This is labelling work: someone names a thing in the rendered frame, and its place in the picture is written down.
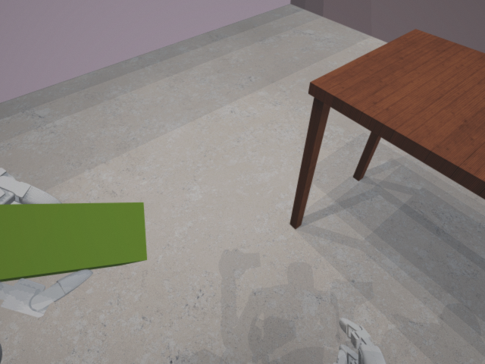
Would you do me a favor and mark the sponge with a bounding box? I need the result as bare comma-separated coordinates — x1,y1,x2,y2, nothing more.
0,202,147,282

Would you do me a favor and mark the table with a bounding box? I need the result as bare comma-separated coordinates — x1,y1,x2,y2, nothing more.
290,29,485,229

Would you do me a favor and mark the robot left hand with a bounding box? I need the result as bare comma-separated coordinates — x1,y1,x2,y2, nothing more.
0,168,93,318

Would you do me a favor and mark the robot right hand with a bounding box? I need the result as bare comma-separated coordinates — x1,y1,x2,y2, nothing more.
333,318,386,364

